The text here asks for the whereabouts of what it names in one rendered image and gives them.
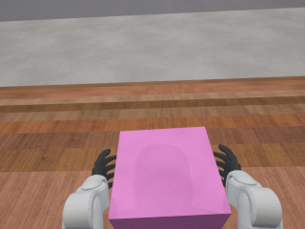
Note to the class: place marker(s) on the left robot hand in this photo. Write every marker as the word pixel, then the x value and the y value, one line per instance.
pixel 100 167

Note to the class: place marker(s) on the robot left forearm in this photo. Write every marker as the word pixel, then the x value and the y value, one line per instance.
pixel 84 208

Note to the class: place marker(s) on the carton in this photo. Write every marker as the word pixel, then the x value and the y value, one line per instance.
pixel 167 179

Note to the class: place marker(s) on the robot right forearm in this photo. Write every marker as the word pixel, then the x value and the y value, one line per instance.
pixel 257 207

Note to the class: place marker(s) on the right robot hand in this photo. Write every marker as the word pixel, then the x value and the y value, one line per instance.
pixel 230 162

